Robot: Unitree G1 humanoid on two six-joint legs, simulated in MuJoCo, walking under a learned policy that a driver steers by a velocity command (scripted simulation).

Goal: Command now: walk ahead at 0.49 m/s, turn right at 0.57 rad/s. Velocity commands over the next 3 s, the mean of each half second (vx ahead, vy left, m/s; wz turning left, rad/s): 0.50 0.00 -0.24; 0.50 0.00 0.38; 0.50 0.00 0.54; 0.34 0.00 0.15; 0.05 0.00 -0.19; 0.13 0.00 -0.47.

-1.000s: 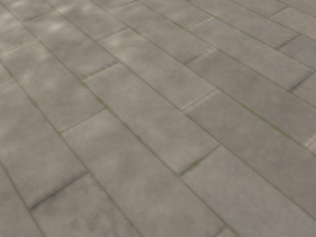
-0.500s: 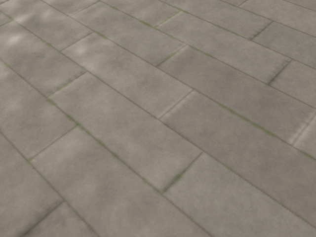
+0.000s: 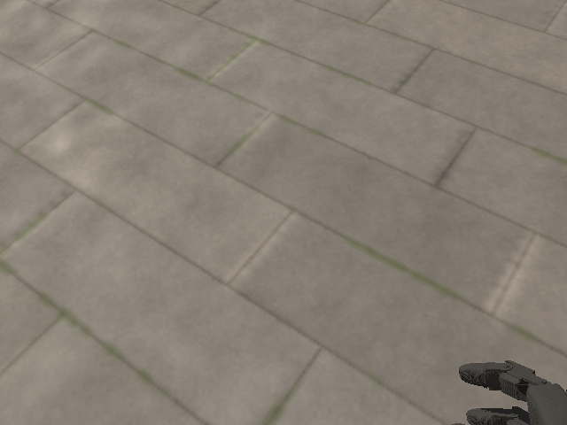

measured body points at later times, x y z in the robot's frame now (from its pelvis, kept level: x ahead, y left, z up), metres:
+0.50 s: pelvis +0.28 +0.00 +0.01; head +0.31 -0.01 +0.46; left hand +0.52 +0.18 -0.09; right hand +0.18 -0.24 -0.13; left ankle +0.20 +0.09 -0.74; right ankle +0.41 -0.15 -0.70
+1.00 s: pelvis +0.52 -0.05 +0.00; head +0.55 -0.04 +0.45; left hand +0.45 +0.20 -0.13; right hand +0.73 -0.26 -0.11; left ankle +0.66 +0.09 -0.69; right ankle +0.43 -0.14 -0.74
